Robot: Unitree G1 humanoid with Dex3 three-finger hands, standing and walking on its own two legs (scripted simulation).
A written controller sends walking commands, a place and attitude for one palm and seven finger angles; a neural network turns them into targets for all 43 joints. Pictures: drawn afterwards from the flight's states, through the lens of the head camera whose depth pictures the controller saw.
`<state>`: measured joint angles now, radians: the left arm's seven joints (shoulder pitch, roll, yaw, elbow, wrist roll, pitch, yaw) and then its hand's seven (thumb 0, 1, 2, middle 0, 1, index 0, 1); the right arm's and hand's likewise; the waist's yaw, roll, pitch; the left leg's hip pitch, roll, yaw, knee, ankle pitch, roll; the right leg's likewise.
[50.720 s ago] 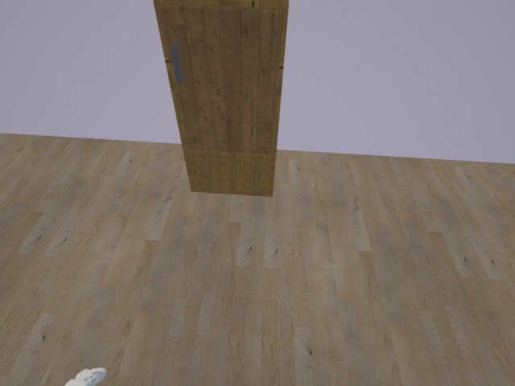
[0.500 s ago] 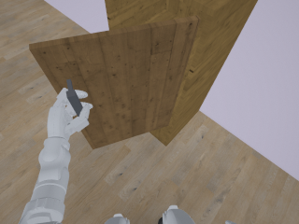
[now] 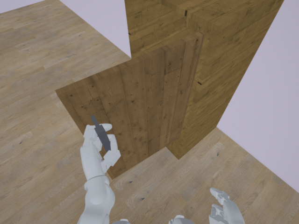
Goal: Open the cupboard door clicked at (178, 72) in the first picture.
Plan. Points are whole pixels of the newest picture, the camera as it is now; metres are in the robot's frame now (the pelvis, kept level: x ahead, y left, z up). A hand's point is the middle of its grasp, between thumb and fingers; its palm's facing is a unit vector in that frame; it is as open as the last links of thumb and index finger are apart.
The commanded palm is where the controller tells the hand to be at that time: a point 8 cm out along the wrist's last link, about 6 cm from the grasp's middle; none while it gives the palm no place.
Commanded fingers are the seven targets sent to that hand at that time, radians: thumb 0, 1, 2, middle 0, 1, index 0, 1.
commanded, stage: pull the door open along its arc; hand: left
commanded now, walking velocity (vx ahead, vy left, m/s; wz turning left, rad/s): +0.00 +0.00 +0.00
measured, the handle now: (102, 136) +0.34 +0.15 +0.03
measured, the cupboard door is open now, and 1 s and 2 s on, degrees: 83 88 91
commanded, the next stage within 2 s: open thumb and fingers to let go in 0.06 s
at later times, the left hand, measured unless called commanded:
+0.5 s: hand (123, 157) +0.28 +0.08 +0.03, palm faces +0.37 -0.93 +0.00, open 8.7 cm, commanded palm +0.24 +0.13 +0.03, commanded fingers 0.00 -0.36 0.36 -0.31 -1.22 -0.31 -1.22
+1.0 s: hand (122, 156) +0.28 +0.09 +0.03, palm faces +0.33 -0.95 +0.00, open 14.6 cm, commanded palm +0.24 +0.13 +0.03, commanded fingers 0.00 -0.50 0.30 -0.15 -0.30 -0.15 -0.30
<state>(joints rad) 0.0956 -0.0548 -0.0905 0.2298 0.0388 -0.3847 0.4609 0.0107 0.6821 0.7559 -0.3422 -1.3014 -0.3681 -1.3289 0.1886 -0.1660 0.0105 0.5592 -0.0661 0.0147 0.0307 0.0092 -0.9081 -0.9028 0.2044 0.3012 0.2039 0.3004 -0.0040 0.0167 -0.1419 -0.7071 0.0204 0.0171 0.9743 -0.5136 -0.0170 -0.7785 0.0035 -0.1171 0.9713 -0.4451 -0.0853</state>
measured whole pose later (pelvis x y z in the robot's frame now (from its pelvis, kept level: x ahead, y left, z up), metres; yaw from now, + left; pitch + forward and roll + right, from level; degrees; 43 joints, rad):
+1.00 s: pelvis -0.03 +0.02 -0.01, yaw +0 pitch +13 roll +0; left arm 0.01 -0.11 -0.23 0.29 0.11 -0.36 0.58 -0.01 -0.49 0.31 -0.34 -0.76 -0.35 -0.76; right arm 0.19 -0.18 0.00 0.59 -0.08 -0.05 0.02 0.01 -0.91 -0.90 0.20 0.30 0.20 0.30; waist 0.00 0.03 -0.13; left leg -0.78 0.00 0.02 1.06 -0.51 0.02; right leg -0.84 -0.02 -0.11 1.03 -0.43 -0.06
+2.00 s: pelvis -0.01 +0.03 -0.03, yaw +0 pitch +15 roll -1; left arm 0.50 0.13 -0.14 -0.20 -0.07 -0.36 -0.04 -0.02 -0.50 0.30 -0.17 -0.31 -0.18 -0.31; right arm 0.24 -0.21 0.02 0.41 -0.01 -0.09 0.00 0.01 -0.91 -0.90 0.20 0.30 0.20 0.30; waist 0.01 0.03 -0.13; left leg -0.83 0.00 0.02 1.15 -0.58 0.02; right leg -0.88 -0.02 -0.11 1.12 -0.50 -0.05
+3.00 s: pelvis +0.00 +0.05 +0.02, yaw +0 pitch +6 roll -2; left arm 0.63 0.30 0.10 -0.44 -0.11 -0.10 0.00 -0.02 -0.36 0.36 -0.16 -0.30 -0.16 -0.30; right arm 0.28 -0.22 0.04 0.46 0.03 -0.14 -0.09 0.01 -0.91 -0.90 0.20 0.30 0.20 0.30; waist 0.03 0.06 -0.12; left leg -0.50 0.00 0.02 0.90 -0.51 0.05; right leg -0.53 0.00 -0.11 0.84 -0.40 -0.02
